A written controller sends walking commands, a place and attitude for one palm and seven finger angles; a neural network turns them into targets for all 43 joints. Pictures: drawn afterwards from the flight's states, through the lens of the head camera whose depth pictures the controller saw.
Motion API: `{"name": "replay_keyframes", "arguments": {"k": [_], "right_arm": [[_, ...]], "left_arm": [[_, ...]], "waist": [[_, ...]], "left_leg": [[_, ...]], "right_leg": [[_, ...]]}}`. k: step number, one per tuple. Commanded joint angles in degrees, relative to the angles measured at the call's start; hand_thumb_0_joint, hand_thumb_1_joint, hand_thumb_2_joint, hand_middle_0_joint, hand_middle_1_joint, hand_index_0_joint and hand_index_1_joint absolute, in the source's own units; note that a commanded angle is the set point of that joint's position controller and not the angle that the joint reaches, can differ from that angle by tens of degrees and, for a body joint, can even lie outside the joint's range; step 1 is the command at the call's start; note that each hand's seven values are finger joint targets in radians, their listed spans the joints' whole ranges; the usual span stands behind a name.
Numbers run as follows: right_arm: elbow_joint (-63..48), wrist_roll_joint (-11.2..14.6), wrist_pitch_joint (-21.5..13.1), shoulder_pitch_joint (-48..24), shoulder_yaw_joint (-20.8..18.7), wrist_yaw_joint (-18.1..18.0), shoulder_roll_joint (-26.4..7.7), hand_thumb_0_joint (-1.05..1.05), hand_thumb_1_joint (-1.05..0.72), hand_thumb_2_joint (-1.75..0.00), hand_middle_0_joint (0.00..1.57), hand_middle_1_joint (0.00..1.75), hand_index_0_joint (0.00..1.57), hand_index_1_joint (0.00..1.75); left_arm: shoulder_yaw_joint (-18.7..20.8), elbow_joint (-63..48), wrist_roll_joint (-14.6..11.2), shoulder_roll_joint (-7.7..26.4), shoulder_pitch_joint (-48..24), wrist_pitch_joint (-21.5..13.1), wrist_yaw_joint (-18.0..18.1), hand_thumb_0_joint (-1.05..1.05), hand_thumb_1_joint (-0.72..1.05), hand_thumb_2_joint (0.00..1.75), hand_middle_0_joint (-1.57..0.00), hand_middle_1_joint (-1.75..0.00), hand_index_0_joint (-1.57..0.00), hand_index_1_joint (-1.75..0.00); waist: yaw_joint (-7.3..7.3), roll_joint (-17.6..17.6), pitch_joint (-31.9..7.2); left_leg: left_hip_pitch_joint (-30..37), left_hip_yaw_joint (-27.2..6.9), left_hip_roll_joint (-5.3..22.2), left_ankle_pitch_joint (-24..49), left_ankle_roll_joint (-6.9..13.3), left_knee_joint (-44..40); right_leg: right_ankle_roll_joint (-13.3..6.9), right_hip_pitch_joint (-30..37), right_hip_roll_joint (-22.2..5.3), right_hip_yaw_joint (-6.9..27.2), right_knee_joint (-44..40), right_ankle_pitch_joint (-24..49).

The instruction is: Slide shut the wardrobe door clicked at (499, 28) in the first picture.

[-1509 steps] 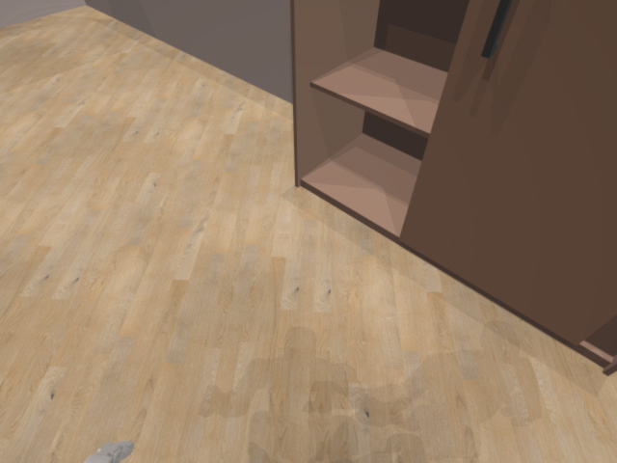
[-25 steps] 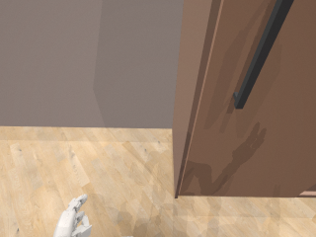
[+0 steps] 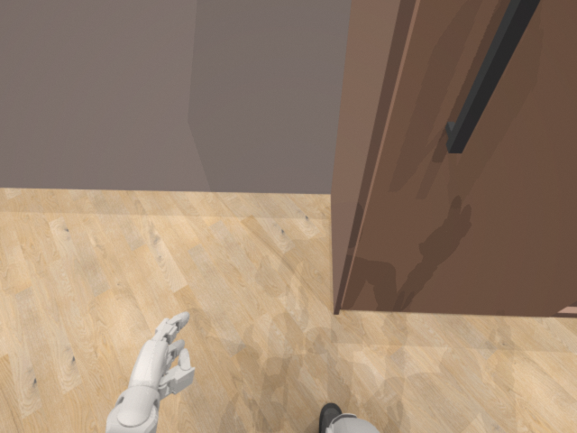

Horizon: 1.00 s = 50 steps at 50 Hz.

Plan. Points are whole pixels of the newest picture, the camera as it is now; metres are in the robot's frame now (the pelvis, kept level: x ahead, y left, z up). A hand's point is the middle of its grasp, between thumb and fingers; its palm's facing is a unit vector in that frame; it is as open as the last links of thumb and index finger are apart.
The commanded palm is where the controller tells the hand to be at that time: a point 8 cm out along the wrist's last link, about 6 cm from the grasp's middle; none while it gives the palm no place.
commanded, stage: step back with the hand held close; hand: right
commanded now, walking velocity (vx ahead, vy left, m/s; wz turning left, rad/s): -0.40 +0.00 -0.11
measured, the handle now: (493, 49) +0.51 -0.25 +0.23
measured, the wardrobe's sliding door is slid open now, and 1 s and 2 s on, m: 0.00 0.00 0.00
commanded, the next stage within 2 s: stop stepping back and stand still in 0.30 s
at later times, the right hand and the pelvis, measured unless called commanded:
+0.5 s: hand out of the picture +0.08 -0.30 +0.17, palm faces +0.38 +0.81 -0.44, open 7.4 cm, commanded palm +0.02 -0.34 +0.18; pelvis -0.11 -0.03 +0.01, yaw -2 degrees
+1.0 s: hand out of the picture -0.01 -0.33 +0.18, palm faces +0.45 +0.77 -0.45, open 7.4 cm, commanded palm -0.06 -0.36 +0.18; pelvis -0.20 -0.06 +0.00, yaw -1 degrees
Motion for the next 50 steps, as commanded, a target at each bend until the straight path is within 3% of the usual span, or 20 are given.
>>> {"name": "replay_keyframes", "arguments": {"k": [1,5,7,11,13,16,23,25,27,29,31,33,35,36,38,42,43,44,45,50], "right_arm": [[-13.4,2.2,-2.0,7.7,-12.1,-1.5,-16.0,0.0,-0.9,-0.9,0.2,0.3,0.2,0.3],[-11.9,3.5,-1.5,9.3,-11.4,-1.9,-16.2,0.0,-0.9,-0.9,0.2,0.3,0.2,0.3],[-9.5,2.9,-0.9,7.1,-10.4,-2.2,-15.5,0.0,-0.9,-0.9,0.2,0.3,0.2,0.3],[-9.3,1.4,-2.5,0.7,-7.6,-2.1,-15.1,0.0,-0.9,-0.9,0.2,0.3,0.2,0.3],[-12.8,1.0,-3.0,0.9,-6.5,-1.8,-13.2,0.0,-0.9,-0.9,0.2,0.3,0.2,0.3],[-14.6,1.6,-2.1,4.9,-5.8,-2.2,-11.9,0.0,-0.9,-0.9,0.2,0.3,0.2,0.3],[-15.7,2.7,1.8,8.3,-6.8,-2.4,-13.0,0.0,-0.9,-0.9,0.2,0.3,0.2,0.3],[-15.8,3.1,2.9,8.8,-8.0,-2.1,-15.0,0.0,-0.9,-0.9,0.2,0.3,0.2,0.3],[-19.7,4.6,3.7,3.8,-9.8,-2.6,-16.3,0.0,-0.9,-0.9,0.2,0.3,0.2,0.3],[-11.7,3.8,5.6,-4.2,-4.7,-2.0,-10.6,0.0,-0.9,-0.9,0.2,0.3,0.2,0.3],[-8.3,2.4,6.7,-11.2,-1.6,-2.2,-8.9,0.0,-0.9,-0.9,0.2,0.3,0.2,0.3],[-6.6,0.9,6.4,-12.9,-1.4,-3.1,-9.2,0.0,-0.9,-0.9,0.2,0.3,0.2,0.3],[-12.2,0.8,4.5,-15.1,-2.6,-4.0,-10.8,0.0,-0.9,-0.9,0.2,0.3,0.2,0.3],[-13.2,1.1,3.8,-12.1,-5.4,-3.5,-14.4,0.0,-0.9,-0.9,0.2,0.3,0.2,0.3],[-17.5,1.0,3.8,-5.1,-5.2,-3.0,-12.5,0.0,-0.9,-0.9,0.2,0.3,0.2,0.3],[-13.8,1.0,5.1,9.1,-5.8,-3.1,-10.9,0.0,-0.9,-0.9,0.2,0.3,0.2,0.3],[-12.4,0.5,5.9,9.3,-5.9,-2.9,-10.9,0.0,-0.9,-0.9,0.2,0.3,0.2,0.3],[-11.6,0.4,6.3,7.1,-7.2,-2.6,-12.6,0.0,-0.9,-0.9,0.2,0.3,0.2,0.3],[-15.2,1.9,5.6,1.1,-8.8,-2.4,-13.9,0.0,-0.9,-0.9,0.2,0.3,0.2,0.3],[-3.1,1.4,4.7,-1.0,-5.1,-3.3,-8.8,0.0,-0.9,-0.9,0.2,0.3,0.2,0.3]], "left_arm": [[3.9,-11.0,-2.0,8.3,0.2,-0.2,1.4,0.0,0.9,0.9,-0.2,-0.3,-0.2,-0.3],[3.5,-11.2,-2.3,8.1,-0.4,1.0,1.7,0.0,0.9,0.9,-0.2,-0.3,-0.2,-0.3],[2.9,-9.8,-1.3,7.2,-0.2,0.9,2.2,0.0,0.9,0.9,-0.2,-0.3,-0.2,-0.3],[2.8,-10.3,-1.6,10.8,0.4,-0.3,2.7,0.0,0.9,0.9,-0.2,-0.3,-0.2,-0.3],[3.7,-10.3,0.2,11.3,0.6,-2.0,2.2,0.0,0.9,0.9,-0.2,-0.3,-0.2,-0.3],[3.9,-10.1,-0.9,10.6,2.5,-3.9,1.4,0.0,0.9,0.9,-0.2,-0.3,-0.2,-0.3],[2.9,-8.4,-0.1,9.2,3.8,-3.3,1.3,0.0,0.9,0.9,-0.2,-0.3,-0.2,-0.3],[2.8,-7.9,-0.4,9.2,5.2,-1.7,1.3,0.0,0.9,0.9,-0.2,-0.3,-0.2,-0.3],[2.5,-8.1,0.2,8.9,3.2,-0.7,1.3,0.0,0.9,0.9,-0.2,-0.3,-0.2,-0.3],[3.6,-6.8,-1.8,8.9,4.3,-0.8,1.7,0.0,0.9,0.9,-0.2,-0.3,-0.2,-0.3],[3.3,-6.4,-2.3,10.0,2.0,-0.7,2.3,0.0,0.9,0.9,-0.2,-0.3,-0.2,-0.3],[2.0,-5.9,-1.8,10.4,2.6,-0.5,2.9,0.0,0.9,0.9,-0.2,-0.3,-0.2,-0.3],[1.4,-8.7,-1.9,10.2,1.6,-1.9,2.8,0.0,0.9,0.9,-0.2,-0.3,-0.2,-0.3],[0.9,-7.1,-1.2,8.7,1.1,-2.4,2.4,0.0,0.9,0.9,-0.2,-0.3,-0.2,-0.3],[1.4,-8.4,-0.5,8.0,0.9,-2.5,1.2,0.0,0.9,0.9,-0.2,-0.3,-0.2,-0.3],[1.6,-10.0,-0.3,8.8,1.2,-0.9,0.6,0.0,0.9,0.9,-0.2,-0.3,-0.2,-0.3],[2.0,-10.0,-0.3,8.7,1.9,0.2,0.7,0.0,0.9,0.9,-0.2,-0.3,-0.2,-0.3],[3.0,-9.7,-0.8,8.3,2.8,1.3,0.6,0.0,0.9,0.9,-0.2,-0.3,-0.2,-0.3],[3.9,-9.4,-1.8,9.8,3.5,1.3,1.1,0.0,0.9,0.9,-0.2,-0.3,-0.2,-0.3],[3.1,-6.6,-1.3,9.3,5.2,-0.8,2.4,0.0,0.9,0.9,-0.2,-0.3,-0.2,-0.3]], "waist": [[1.74,4.3,-21.6],[2.73,5.5,-8.3],[3.05,6.7,-3.3],[1.76,-11.4,-8.3],[0.46,-16.5,-15.7],[0.54,-8.9,-15.1],[1.02,-14.5,-15.2],[2.23,-3.9,-13.9],[2.52,6.6,-10.5],[4.27,16.1,-3.4],[5.16,9.0,2.7],[5.36,-11.2,1.4],[3.91,-23.7,-0.4],[4.0,-21.7,-2.9],[2.54,-11.0,-5.3],[0.94,-14.5,-6.9],[0.56,-6.4,-6.4],[1.27,11.6,-4.9],[2.79,14.0,-2.6],[4.27,2.6,-0.6]], "left_leg": [[-6.3,-1.7,9.6,38.1,-3.9,-2.6],[-20.4,-8.6,17.2,11.1,3.7,-11.3],[-18.1,-9.1,18.5,17.4,7.1,-9.5],[-5.5,1.3,2.0,12.9,-0.3,7.8],[1.8,-1.8,-0.7,-10.2,0.4,24.9],[-4.3,-0.7,0.4,-9.0,0.6,23.0],[4.7,8.2,-3.8,-10.9,3.2,0.6],[-3.2,2.8,4.8,-6.6,6.5,-12.5],[-21.7,-10.4,22.7,-8.4,12.9,-17.8],[-23.8,-8.9,21.7,-19.1,11.7,-14.7],[-26.2,-4.9,19.7,-19.3,8.7,-9.1],[-19.4,1.1,11.2,-16.4,4.8,7.5],[-16.2,5.4,0.1,-14.1,0.7,27.1],[-16.4,2.2,0.8,-14.0,1.8,34.1],[-8.4,3.3,0.7,-9.1,2.6,32.6],[16.9,9.0,-0.8,-11.2,4.1,7.8],[19.8,4.8,2.5,-12.1,5.9,0.2],[10.0,-15.9,17.4,-20.4,11.5,-11.8],[-1.5,-27.5,27.2,-20.8,15.0,-18.3],[-13.0,-12.5,20.7,-20.7,9.9,-15.1]], "right_leg": [[0.4,27.3,-0.8,0.6,5.6,15.2],[2.6,18.8,4.2,2.0,15.5,-11.5],[2.9,12.9,3.3,4.6,15.5,-13.8],[0.2,16.4,-6.9,15.1,-9.9,22.5],[0.0,10.0,-13.6,24.2,-18.6,-0.3],[-4.6,14.6,-11.1,20.7,-18.0,-8.7],[7.1,15.1,-2.3,11.2,-24.0,-24.9],[7.6,21.7,4.1,1.1,-3.2,-16.9],[4.2,23.4,4.2,6.0,24.6,-12.2],[4.1,14.2,2.5,9.2,31.7,-16.0],[2.1,16.3,-0.8,8.9,22.1,-18.6],[0.4,15.9,-1.6,9.8,-0.3,-22.2],[-5.8,11.2,-12.1,34.2,-19.8,-39.3],[-2.0,10.6,-13.1,39.7,-24.6,-47.5],[2.2,6.2,-10.5,31.3,-24.6,-41.2],[1.8,-9.9,-4.5,12.9,-14.6,-37.5],[2.5,-14.1,-0.3,7.8,-1.9,-35.8],[2.9,-14.7,5.1,0.8,25.1,-27.6],[3.3,-15.2,4.4,3.2,42.4,-21.9],[2.3,-0.8,-1.5,1.3,27.7,-16.6]]}}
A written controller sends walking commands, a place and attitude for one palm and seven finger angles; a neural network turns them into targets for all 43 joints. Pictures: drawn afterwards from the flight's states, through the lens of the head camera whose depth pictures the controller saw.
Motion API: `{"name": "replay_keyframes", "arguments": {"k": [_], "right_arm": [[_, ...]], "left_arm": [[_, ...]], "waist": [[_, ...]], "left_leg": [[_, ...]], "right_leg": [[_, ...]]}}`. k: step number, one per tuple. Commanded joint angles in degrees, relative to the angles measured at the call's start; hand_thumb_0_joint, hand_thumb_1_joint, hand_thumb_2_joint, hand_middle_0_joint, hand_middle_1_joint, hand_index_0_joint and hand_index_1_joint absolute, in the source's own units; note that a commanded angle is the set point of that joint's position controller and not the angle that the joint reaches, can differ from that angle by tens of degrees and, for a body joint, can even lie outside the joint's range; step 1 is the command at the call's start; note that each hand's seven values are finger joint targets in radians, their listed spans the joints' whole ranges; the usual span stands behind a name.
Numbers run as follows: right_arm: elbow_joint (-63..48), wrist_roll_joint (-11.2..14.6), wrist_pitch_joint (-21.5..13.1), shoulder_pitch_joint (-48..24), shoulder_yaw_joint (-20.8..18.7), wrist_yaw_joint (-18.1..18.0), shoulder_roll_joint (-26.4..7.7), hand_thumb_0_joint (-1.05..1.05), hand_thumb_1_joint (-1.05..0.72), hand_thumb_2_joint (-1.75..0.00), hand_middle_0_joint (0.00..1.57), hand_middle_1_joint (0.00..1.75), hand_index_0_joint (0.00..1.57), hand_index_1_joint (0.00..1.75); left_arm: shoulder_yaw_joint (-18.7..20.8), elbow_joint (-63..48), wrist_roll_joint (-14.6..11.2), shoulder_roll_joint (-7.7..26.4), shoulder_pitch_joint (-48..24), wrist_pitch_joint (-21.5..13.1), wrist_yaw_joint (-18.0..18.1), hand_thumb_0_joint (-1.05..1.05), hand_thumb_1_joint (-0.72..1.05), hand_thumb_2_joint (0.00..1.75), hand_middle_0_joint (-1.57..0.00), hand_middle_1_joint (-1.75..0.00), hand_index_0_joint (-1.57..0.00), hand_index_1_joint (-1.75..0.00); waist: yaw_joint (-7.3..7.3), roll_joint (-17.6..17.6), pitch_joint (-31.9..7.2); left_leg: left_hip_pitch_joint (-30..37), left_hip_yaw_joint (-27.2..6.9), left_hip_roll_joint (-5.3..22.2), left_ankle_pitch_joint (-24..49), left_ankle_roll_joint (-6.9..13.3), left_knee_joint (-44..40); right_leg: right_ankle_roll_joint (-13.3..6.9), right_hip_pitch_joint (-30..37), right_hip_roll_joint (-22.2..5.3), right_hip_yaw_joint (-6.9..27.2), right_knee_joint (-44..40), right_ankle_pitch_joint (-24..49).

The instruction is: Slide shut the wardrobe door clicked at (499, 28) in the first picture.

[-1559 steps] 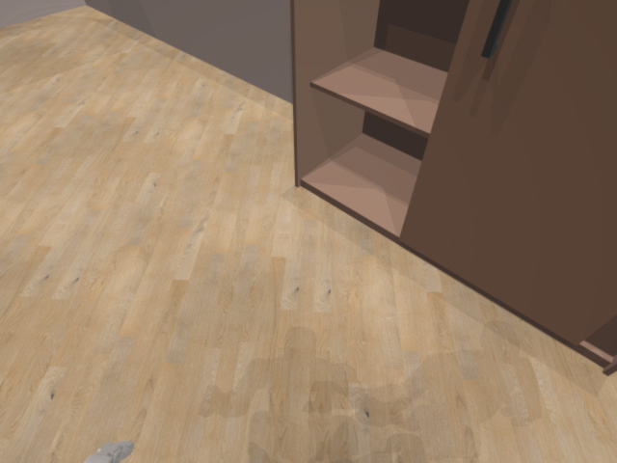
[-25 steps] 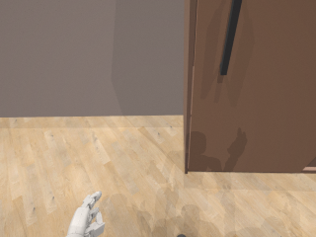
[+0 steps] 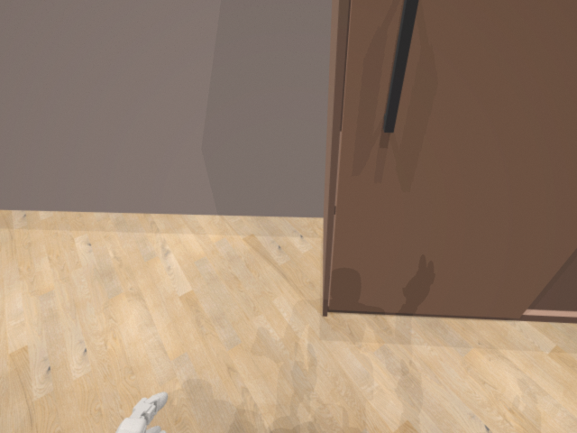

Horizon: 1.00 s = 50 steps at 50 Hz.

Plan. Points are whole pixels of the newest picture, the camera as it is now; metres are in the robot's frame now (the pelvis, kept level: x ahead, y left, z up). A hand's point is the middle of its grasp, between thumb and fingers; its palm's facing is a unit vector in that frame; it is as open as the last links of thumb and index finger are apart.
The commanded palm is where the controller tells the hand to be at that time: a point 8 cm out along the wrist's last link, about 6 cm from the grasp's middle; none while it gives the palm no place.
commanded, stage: stop stepping back and stand still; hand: right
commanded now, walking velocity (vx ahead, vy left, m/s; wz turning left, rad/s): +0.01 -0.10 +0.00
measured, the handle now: (399, 56) +0.71 -0.18 +0.23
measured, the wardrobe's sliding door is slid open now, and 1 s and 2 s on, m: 0.00 0.00 0.00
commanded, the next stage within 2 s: let the arm hang, fingers relaxed in 0.44 s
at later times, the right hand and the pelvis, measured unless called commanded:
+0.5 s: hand out of the picture +0.20 -0.30 +0.16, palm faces +0.44 +0.77 -0.46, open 7.4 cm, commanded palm +0.14 -0.34 +0.18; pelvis +0.01 -0.03 +0.00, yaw -1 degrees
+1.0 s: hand out of the picture -0.02 -0.25 -0.18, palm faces +0.04 +0.98 -0.19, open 7.2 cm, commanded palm none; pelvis -0.01 -0.05 +0.00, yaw -4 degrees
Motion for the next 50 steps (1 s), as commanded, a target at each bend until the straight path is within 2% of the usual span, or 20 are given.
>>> {"name": "replay_keyframes", "arguments": {"k": [1,4,6,8,11,15,20,26,27,28,30,31,32,34,35,38,40,41,45,50], "right_arm": [[-1.7,0.2,-1.5,-8.2,-3.2,-2.1,-5.1,0.0,-0.9,-0.9,0.2,0.3,0.2,0.3],[-7.8,-0.7,-2.6,-10.6,-2.4,-3.1,-6.0,0.0,-0.9,-0.9,0.2,0.3,0.2,0.3],[-9.5,-0.6,-3.4,-9.7,-3.3,-3.4,-6.9,0.0,-0.9,-0.9,0.2,0.3,0.2,0.3],[-12.6,-0.5,-4.1,-10.6,-4.5,-2.8,-8.3,0.0,-0.9,-0.9,0.2,0.3,0.2,0.3],[-12.4,-0.9,-4.6,-8.7,-6.8,-2.3,-8.8,0.0,-0.9,-0.9,0.2,0.3,0.2,0.3],[-7.8,0.0,-3.9,-3.7,-6.7,-1.8,-6.6,0.0,-0.9,-0.9,0.2,0.3,0.2,0.3],[-7.2,1.0,-2.4,-3.6,-5.6,-1.5,-5.9,0.0,-0.9,-0.9,0.2,0.3,0.2,0.3],[-9.5,0.9,-1.7,-5.9,-6.0,-2.0,-7.3,0.0,-0.9,-0.9,0.2,0.3,0.2,0.3],[36.8,-4.3,6.3,-6.3,18.3,6.3,2.5,0.0,-0.9,-0.9,0.2,0.3,0.2,0.3],[38.0,-3.6,10.1,-5.5,17.1,7.1,3.3,0.0,-0.9,-0.9,0.2,0.3,0.2,0.3],[42.8,-3.1,11.0,-8.6,18.5,7.2,4.4,0.0,-0.9,-0.9,0.2,0.3,0.2,0.3],[46.4,-3.4,10.8,-10.1,18.6,7.1,3.3,0.0,-0.9,-0.9,0.2,0.3,0.2,0.3],[49.6,-3.5,10.5,-10.5,18.9,7.0,2.3,0.0,-0.9,-0.9,0.2,0.3,0.2,0.3],[57.3,-3.8,10.1,-14.3,19.4,7.0,-0.9,0.0,-0.9,-0.9,0.2,0.3,0.2,0.3],[60.8,-3.8,10.2,-17.1,19.8,7.0,-2.4,0.0,-0.9,-0.9,0.2,0.3,0.2,0.3],[69.5,-3.2,10.9,-22.7,21.5,6.8,-1.8,0.0,-0.9,-0.9,0.2,0.3,0.2,0.3],[74.3,-2.8,11.1,-22.6,21.9,6.9,-0.5,0.0,-0.9,-0.9,0.2,0.3,0.2,0.3],[76.5,-2.8,11.1,-21.0,21.9,6.9,-0.6,0.0,-0.9,-0.9,0.2,0.3,0.2,0.3],[84.1,-2.5,10.5,-19.0,21.3,6.9,0.8,0.0,-0.9,-0.9,0.2,0.3,0.2,0.3],[89.1,-2.4,10.0,-19.2,21.3,6.9,0.8,0.0,-0.9,-0.9,0.2,0.3,0.2,0.3]], "left_arm": [[3.1,-8.9,-1.1,8.4,-7.9,-4.7,2.6,0.0,0.9,0.9,-0.2,-0.3,-0.2,-0.3],[2.7,-8.5,-0.4,8.2,-7.0,-6.7,2.8,0.0,0.9,0.9,-0.2,-0.3,-0.2,-0.3],[3.4,-9.0,-0.8,9.1,-7.1,-7.6,2.9,0.0,0.9,0.9,-0.2,-0.3,-0.2,-0.3],[4.2,-10.7,-1.7,10.9,-9.3,-7.3,2.5,0.0,0.9,0.9,-0.2,-0.3,-0.2,-0.3],[3.1,-10.3,-1.1,8.6,-8.8,-7.3,1.6,0.0,0.9,0.9,-0.2,-0.3,-0.2,-0.3],[3.2,-11.4,-1.5,8.5,-7.8,-6.9,0.5,0.0,0.9,0.9,-0.2,-0.3,-0.2,-0.3],[2.9,-12.0,-1.5,7.5,-8.0,-5.5,0.3,0.0,0.9,0.9,-0.2,-0.3,-0.2,-0.3],[2.6,-12.0,-1.6,7.4,-9.6,-5.0,1.4,0.0,0.9,0.9,-0.2,-0.3,-0.2,-0.3],[6.3,2.9,-0.7,19.4,-10.3,-5.6,-3.6,0.0,0.9,0.9,-0.2,-0.3,-0.2,-0.3],[6.0,1.1,-1.4,15.8,-8.1,-1.1,-3.5,0.0,0.9,0.9,-0.2,-0.3,-0.2,-0.3],[4.1,-0.2,-0.7,15.3,-10.1,1.4,-3.2,0.0,0.9,0.9,-0.2,-0.3,-0.2,-0.3],[3.7,0.1,0.0,15.7,-10.2,1.9,-3.1,0.0,0.9,0.9,-0.2,-0.3,-0.2,-0.3],[3.3,0.4,0.1,15.9,-10.2,2.3,-3.0,0.0,0.9,0.9,-0.2,-0.3,-0.2,-0.3],[3.3,2.4,-0.2,15.0,-9.2,3.3,-3.0,0.0,0.9,0.9,-0.2,-0.3,-0.2,-0.3],[3.2,3.6,-0.1,14.5,-9.0,4.1,-3.0,0.0,0.9,0.9,-0.2,-0.3,-0.2,-0.3],[2.6,8.0,0.2,13.0,-7.0,5.5,-3.1,0.0,0.9,0.9,-0.2,-0.3,-0.2,-0.3],[2.4,10.4,0.4,14.1,-8.0,5.3,-3.1,0.0,0.9,0.9,-0.2,-0.3,-0.2,-0.3],[2.4,10.9,0.3,14.9,-9.0,5.2,-3.0,0.0,0.9,0.9,-0.2,-0.3,-0.2,-0.3],[2.8,15.1,0.1,14.4,-7.5,4.7,-2.2,0.0,0.9,0.9,-0.2,-0.3,-0.2,-0.3],[3.2,18.9,-0.4,14.8,-5.3,4.3,-1.7,0.0,0.9,0.9,-0.2,-0.3,-0.2,-0.3]], "waist": [[1.34,-0.5,5.9],[0.75,-0.5,0.7],[0.58,-4.5,-1.0],[-0.23,-9.6,-1.0],[0.04,-17.6,1.4],[0.05,-11.0,-0.9],[0.91,-3.4,-1.9],[0.81,-4.2,-1.6],[3.83,-8.2,-0.8],[2.23,-8.6,-2.7],[0.58,-8.0,-1.0],[0.2,-3.8,-0.9],[-0.46,0.5,-2.2],[0.7,11.3,-2.8],[1.39,12.3,-1.0],[3.24,-0.3,2.1],[2.21,-11.7,4.3],[1.01,-13.5,4.4],[0.65,-12.9,1.6],[0.8,-9.1,0.8]], "left_leg": [[-8.5,-16.7,17.2,-20.5,4.5,-18.2],[-3.3,-11.9,14.1,-9.4,2.1,-10.3],[-1.3,-7.9,9.6,-0.5,-2.1,-1.7],[-2.3,-5.4,4.5,2.6,-5.0,4.1],[1.7,-1.2,2.0,0.1,-5.5,7.6],[5.6,-1.7,2.2,3.8,-5.2,0.8],[0.0,-8.9,7.0,3.9,-2.8,-5.8],[-0.9,-7.7,7.4,5.5,-3.2,-6.1],[-5.0,-4.3,11.4,24.0,-3.2,7.5],[-3.7,-3.9,8.8,16.9,-4.7,8.2],[-2.5,-2.3,5.7,2.9,-5.2,11.4],[-0.4,-2.7,4.8,2.0,-4.8,10.8],[2.2,-3.3,5.8,5.4,-4.4,7.2],[0.9,-7.6,11.6,11.2,-1.7,-0.3],[-2.1,-9.4,14.4,10.8,0.0,-3.5],[-7.6,-7.4,12.9,-1.1,-0.2,-5.4],[-5.4,-5.0,8.6,-8.4,-2.7,-3.7],[-1.8,-4.7,7.3,-7.9,-3.3,-3.9],[2.6,-5.4,7.8,-6.3,-2.3,-7.0],[4.0,-4.0,8.1,-1.0,-2.4,-8.4]], "right_leg": [[-1.0,4.9,-3.7,-1.3,-11.2,0.8],[-2.0,16.8,-1.1,-4.4,-28.9,4.5],[-3.1,21.2,-4.4,0.5,-35.6,11.6],[-4.2,19.8,-10.0,7.6,-35.4,19.8],[-4.3,12.5,-10.7,9.0,-40.7,17.9],[-2.8,12.6,-9.3,3.9,-37.7,14.5],[-1.2,15.9,-4.2,-1.1,-30.2,7.7],[-1.5,18.6,-3.7,-0.4,-30.5,12.9],[-2.2,15.4,-6.5,2.7,-21.9,25.8],[-2.3,13.6,-7.8,3.4,-25.2,25.6],[-5.4,6.0,-10.3,8.8,-29.7,20.1],[-5.9,5.1,-10.4,10.7,-31.2,20.7],[-5.4,5.8,-9.0,9.8,-30.1,21.0],[-2.5,10.6,-2.9,2.9,-24.0,15.3],[-1.9,12.8,-1.0,0.8,-22.1,10.0],[-1.8,18.6,-2.0,0.6,-25.2,9.5],[-2.5,15.4,-4.8,5.1,-33.7,7.5],[-2.9,12.6,-5.7,6.8,-36.2,5.2],[-2.5,13.4,-4.9,5.7,-38.0,0.8],[-2.8,17.3,-5.9,5.6,-38.5,6.9]]}}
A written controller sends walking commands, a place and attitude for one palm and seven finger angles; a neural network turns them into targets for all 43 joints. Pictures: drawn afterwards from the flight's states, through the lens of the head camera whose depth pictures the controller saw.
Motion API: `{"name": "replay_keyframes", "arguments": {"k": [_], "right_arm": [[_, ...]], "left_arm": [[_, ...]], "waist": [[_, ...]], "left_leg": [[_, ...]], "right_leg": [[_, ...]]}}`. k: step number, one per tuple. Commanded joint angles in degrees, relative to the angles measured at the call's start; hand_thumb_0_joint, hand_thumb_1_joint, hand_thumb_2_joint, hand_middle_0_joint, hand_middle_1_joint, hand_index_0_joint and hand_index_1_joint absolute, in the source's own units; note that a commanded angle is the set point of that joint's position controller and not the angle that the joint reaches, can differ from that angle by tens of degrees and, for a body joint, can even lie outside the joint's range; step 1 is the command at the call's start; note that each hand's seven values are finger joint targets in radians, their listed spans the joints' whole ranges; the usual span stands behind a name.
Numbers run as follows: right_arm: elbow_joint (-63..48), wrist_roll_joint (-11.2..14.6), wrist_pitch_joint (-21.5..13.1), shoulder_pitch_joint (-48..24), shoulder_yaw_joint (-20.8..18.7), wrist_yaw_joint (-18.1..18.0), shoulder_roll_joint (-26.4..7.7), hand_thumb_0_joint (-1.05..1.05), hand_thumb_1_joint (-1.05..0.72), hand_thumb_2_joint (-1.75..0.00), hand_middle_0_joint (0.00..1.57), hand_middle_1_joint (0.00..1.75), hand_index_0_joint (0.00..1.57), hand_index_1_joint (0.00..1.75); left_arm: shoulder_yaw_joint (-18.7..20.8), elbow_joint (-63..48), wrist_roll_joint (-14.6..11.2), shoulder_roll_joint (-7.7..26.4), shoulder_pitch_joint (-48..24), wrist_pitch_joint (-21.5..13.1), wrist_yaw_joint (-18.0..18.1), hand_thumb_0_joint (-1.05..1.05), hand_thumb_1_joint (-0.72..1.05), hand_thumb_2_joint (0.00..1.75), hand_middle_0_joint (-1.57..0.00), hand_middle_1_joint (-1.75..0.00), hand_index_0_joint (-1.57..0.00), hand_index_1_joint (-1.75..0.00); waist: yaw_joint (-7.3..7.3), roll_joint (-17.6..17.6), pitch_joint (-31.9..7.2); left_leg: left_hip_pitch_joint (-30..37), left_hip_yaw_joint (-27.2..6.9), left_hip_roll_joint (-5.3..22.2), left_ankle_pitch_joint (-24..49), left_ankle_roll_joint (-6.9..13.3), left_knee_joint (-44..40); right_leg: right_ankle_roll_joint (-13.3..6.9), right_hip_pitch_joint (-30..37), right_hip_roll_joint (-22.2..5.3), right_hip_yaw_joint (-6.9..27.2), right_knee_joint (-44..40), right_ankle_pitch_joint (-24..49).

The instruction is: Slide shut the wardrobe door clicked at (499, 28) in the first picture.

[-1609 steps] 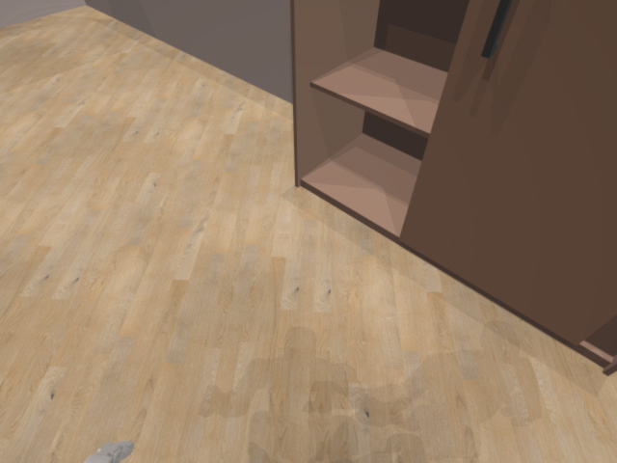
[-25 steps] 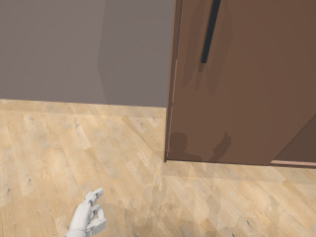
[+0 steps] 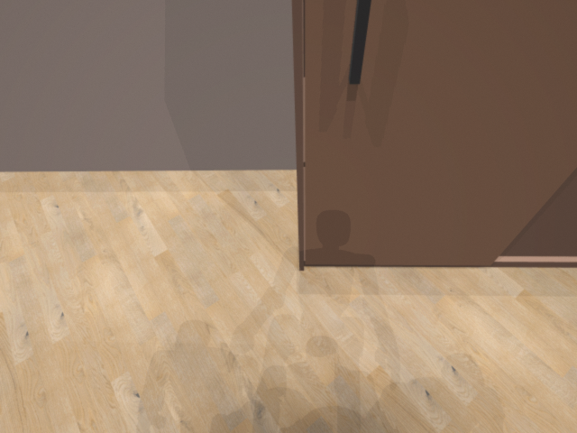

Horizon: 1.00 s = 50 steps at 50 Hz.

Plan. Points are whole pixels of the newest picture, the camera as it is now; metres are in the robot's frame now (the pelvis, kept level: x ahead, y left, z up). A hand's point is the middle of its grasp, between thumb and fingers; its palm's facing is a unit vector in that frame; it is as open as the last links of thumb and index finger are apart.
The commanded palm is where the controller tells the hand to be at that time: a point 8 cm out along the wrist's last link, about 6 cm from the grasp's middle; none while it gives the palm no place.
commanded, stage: let the arm hang, fingers relaxed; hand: right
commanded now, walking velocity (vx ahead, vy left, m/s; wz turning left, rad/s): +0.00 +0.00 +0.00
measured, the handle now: out of the picture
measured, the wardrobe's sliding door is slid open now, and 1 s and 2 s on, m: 0.00 0.00 0.00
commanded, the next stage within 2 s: look to check the result in 0.64 s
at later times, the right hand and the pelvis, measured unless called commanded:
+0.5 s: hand out of the picture +0.14 -0.25 -0.13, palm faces -0.03 +0.93 -0.36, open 7.4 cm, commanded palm none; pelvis +0.02 +0.00 +0.01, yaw +1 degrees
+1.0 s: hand out of the picture +0.11 -0.23 -0.15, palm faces -0.05 +0.94 -0.33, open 7.4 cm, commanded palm none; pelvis +0.04 +0.01 +0.01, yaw +1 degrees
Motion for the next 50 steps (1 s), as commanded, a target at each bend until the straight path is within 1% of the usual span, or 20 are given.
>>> {"name": "replay_keyframes", "arguments": {"k": [1,2,6,11,13,14,21,24,26,27,30,31,34,35,36,39,41,43,46,50], "right_arm": [[-1.9,0.3,-2.5,-3.5,-2.7,-1.2,-11.4,0.0,-0.9,-0.9,0.2,0.3,0.2,0.3],[-1.3,0.3,-2.5,-4.0,-2.6,-1.2,-11.7,0.0,-0.9,-0.9,0.2,0.3,0.2,0.3],[0.2,0.2,-2.5,-5.3,-2.6,-1.2,-13.0,0.0,-0.9,-0.9,0.2,0.3,0.2,0.3],[0.5,0.2,-2.8,-7.6,-2.5,-1.2,-14.8,0.0,-0.9,-0.9,0.2,0.3,0.2,0.3],[0.3,0.1,-2.9,-9.0,-2.3,-1.2,-15.4,0.0,-0.9,-0.9,0.2,0.3,0.2,0.3],[0.1,0.1,-3.0,-9.5,-2.3,-1.2,-15.8,0.0,-0.9,-0.9,0.2,0.3,0.2,0.3],[-1.1,0.1,-3.7,-12.0,-2.0,-1.3,-17.0,0.0,-0.9,-0.9,0.2,0.3,0.2,0.3],[-1.4,0.2,-3.7,-13.0,-2.0,-1.2,-17.0,0.0,-0.9,-0.9,0.2,0.3,0.2,0.3],[-1.7,0.1,-3.7,-12.9,-2.1,-1.2,-17.2,0.0,-0.9,-0.9,0.2,0.3,0.2,0.3],[-1.6,0.2,-3.7,-13.3,-1.9,-1.2,-17.2,0.0,-0.9,-0.9,0.2,0.3,0.2,0.3],[-1.7,0.2,-3.7,-13.3,-2.0,-1.1,-17.1,0.0,-0.9,-0.9,0.2,0.3,0.2,0.3],[-1.9,0.2,-3.8,-12.9,-2.0,-1.1,-17.2,0.0,-0.9,-0.9,0.2,0.3,0.2,0.3],[-1.7,0.3,-3.8,-12.8,-2.0,-1.2,-17.0,0.0,-0.9,-0.9,0.2,0.3,0.2,0.3],[-1.6,0.3,-3.9,-12.5,-2.0,-1.2,-16.9,0.0,-0.9,-0.9,0.2,0.3,0.2,0.3],[-1.7,0.3,-3.9,-12.2,-2.0,-1.3,-17.1,0.0,-0.9,-0.9,0.2,0.3,0.2,0.3],[-1.4,0.4,-3.8,-11.8,-2.0,-1.4,-16.8,0.0,-0.9,-0.9,0.2,0.3,0.2,0.3],[-1.1,0.4,-3.9,-11.1,-2.0,-1.5,-16.8,0.0,-0.9,-0.9,0.2,0.3,0.2,0.3],[-0.9,0.5,-3.8,-11.1,-1.9,-1.5,-16.7,0.0,-0.9,-0.9,0.2,0.3,0.2,0.3],[-0.6,0.5,-3.8,-10.5,-2.0,-1.6,-16.5,0.0,-0.9,-0.9,0.2,0.3,0.2,0.3],[-0.2,0.6,-3.7,-10.3,-2.0,-1.7,-16.3,0.0,-0.9,-0.9,0.2,0.3,0.2,0.3]], "left_arm": [[2.4,-2.9,-0.7,10.8,-3.5,-2.4,1.1,0.0,0.9,0.9,-0.2,-0.3,-0.2,-0.3],[2.4,-2.3,-0.7,10.9,-3.4,-2.4,1.1,0.0,0.9,0.9,-0.2,-0.3,-0.2,-0.3],[2.5,-1.1,-0.7,12.0,-4.8,-2.1,0.9,0.0,0.9,0.9,-0.2,-0.3,-0.2,-0.3],[2.5,-0.4,-0.7,13.2,-7.0,-2.3,0.5,0.0,0.9,0.9,-0.2,-0.3,-0.2,-0.3],[2.3,-0.2,-0.7,13.4,-8.5,-2.3,0.3,0.0,0.9,0.9,-0.2,-0.3,-0.2,-0.3],[2.3,-0.2,-0.7,13.6,-9.1,-2.4,0.2,0.0,0.9,0.9,-0.2,-0.3,-0.2,-0.3],[1.8,0.0,-0.8,15.1,-11.9,-2.9,-0.1,0.0,0.9,0.9,-0.2,-0.3,-0.2,-0.3],[1.6,-0.1,-0.7,15.4,-13.0,-3.0,-0.1,0.0,0.9,0.9,-0.2,-0.3,-0.2,-0.3],[1.4,-0.2,-0.8,15.7,-13.2,-3.0,-0.1,0.0,0.9,0.9,-0.2,-0.3,-0.2,-0.3],[1.4,-0.2,-0.8,15.7,-13.5,-3.0,-0.1,0.0,0.9,0.9,-0.2,-0.3,-0.2,-0.3],[1.2,-0.2,-0.7,15.9,-13.5,-3.1,-0.1,0.0,0.9,0.9,-0.2,-0.3,-0.2,-0.3],[1.2,-0.3,-0.9,16.0,-13.3,-3.1,-0.1,0.0,0.9,0.9,-0.2,-0.3,-0.2,-0.3],[1.1,-0.2,-0.7,16.0,-13.2,-3.2,0.1,0.0,0.9,0.9,-0.2,-0.3,-0.2,-0.3],[1.1,-0.2,-0.8,15.9,-12.8,-3.2,0.2,0.0,0.9,0.9,-0.2,-0.3,-0.2,-0.3],[1.1,-0.2,-0.9,15.9,-12.6,-3.1,0.2,0.0,0.9,0.9,-0.2,-0.3,-0.2,-0.3],[1.1,0.1,-0.8,15.6,-12.2,-3.1,0.4,0.0,0.9,0.9,-0.2,-0.3,-0.2,-0.3],[1.1,0.2,-1.0,15.5,-12.0,-2.9,0.5,0.0,0.9,0.9,-0.2,-0.3,-0.2,-0.3],[1.2,0.6,-0.9,15.3,-11.6,-2.8,0.5,0.0,0.9,0.9,-0.2,-0.3,-0.2,-0.3],[1.2,0.8,-1.1,15.2,-11.4,-2.8,0.6,0.0,0.9,0.9,-0.2,-0.3,-0.2,-0.3],[1.2,1.1,-1.0,14.8,-10.9,-2.8,0.7,0.0,0.9,0.9,-0.2,-0.3,-0.2,-0.3]], "waist": [[0.11,-6.1,-7.1],[0.23,-5.1,-6.6],[0.18,-3.9,-4.5],[0.2,-1.8,-5.8],[0.18,-2.2,-5.0],[0.24,-1.2,-5.2],[0.29,-1.1,-8.5],[0.33,-2.8,-7.5],[0.2,-2.0,-7.8],[0.29,-2.2,-7.2],[0.36,-2.9,-7.7],[0.23,-2.2,-7.9],[0.33,-2.7,-8.4],[0.37,-2.7,-9.5],[0.33,-1.7,-9.4],[0.38,-2.9,-9.1],[0.33,-1.4,-9.1],[0.52,-2.3,-8.9],[0.39,-1.8,-8.0],[0.48,-2.3,-8.9]], "left_leg": [[3.2,-5.5,3.7,-1.2,3.5,-7.1],[3.1,-5.3,3.9,-0.9,3.4,-7.4],[2.3,-5.3,3.8,-3.3,3.1,-8.7],[3.5,-5.4,4.2,-1.5,2.7,-9.2],[3.3,-5.5,4.6,-1.2,2.4,-9.6],[3.5,-5.6,4.7,-0.6,2.3,-9.9],[6.6,-5.7,5.3,7.7,1.8,-9.9],[6.8,-5.9,5.5,8.2,1.8,-10.2],[7.3,-5.8,5.4,8.4,1.8,-10.5],[7.0,-5.9,5.5,7.9,1.8,-10.8],[7.6,-6.0,5.6,8.7,1.9,-11.0],[7.8,-6.0,5.4,8.4,1.9,-11.3],[8.3,-6.1,5.6,11.0,2.1,-11.0],[9.1,-6.2,5.7,12.6,2.2,-10.8],[9.2,-5.8,5.6,12.7,2.1,-11.1],[9.5,-5.9,5.8,14.4,2.3,-11.0],[9.4,-5.8,5.6,15.2,2.3,-11.4],[9.5,-5.9,5.7,14.8,2.4,-11.6],[9.2,-5.9,5.5,14.5,2.4,-12.1],[9.7,-6.0,5.6,15.5,2.5,-11.7]], "right_leg": [[-2.4,4.2,-4.5,5.1,-9.1,0.1],[-2.3,4.5,-4.6,4.9,-9.4,0.6],[-2.2,4.7,-4.6,5.0,-11.2,-1.8],[-2.2,6.6,-4.8,5.0,-12.3,0.9],[-2.1,6.7,-4.7,5.1,-12.9,1.7],[-2.0,7.3,-4.7,4.9,-12.8,2.6],[-1.6,10.6,-5.0,4.2,-12.6,11.8],[-1.4,10.7,-5.0,4.1,-13.3,12.5],[-1.3,11.0,-5.0,4.1,-13.4,12.5],[-1.3,10.8,-5.0,3.9,-13.7,11.8],[-1.2,11.5,-5.0,3.7,-13.8,12.6],[-1.2,11.6,-5.0,3.7,-13.6,12.3],[-1.1,12.6,-5.1,3.4,-13.3,14.0],[-1.2,13.2,-5.1,3.4,-13.1,15.2],[-1.1,13.3,-5.2,3.1,-13.0,15.0],[-1.0,13.7,-5.2,2.9,-12.8,16.1],[-1.0,14.2,-5.2,2.7,-12.5,16.0],[-0.9,14.1,-5.3,2.5,-12.7,15.3],[-0.9,14.1,-5.3,2.2,-12.7,14.6],[-0.9,14.6,-5.5,2.2,-12.7,15.4]]}}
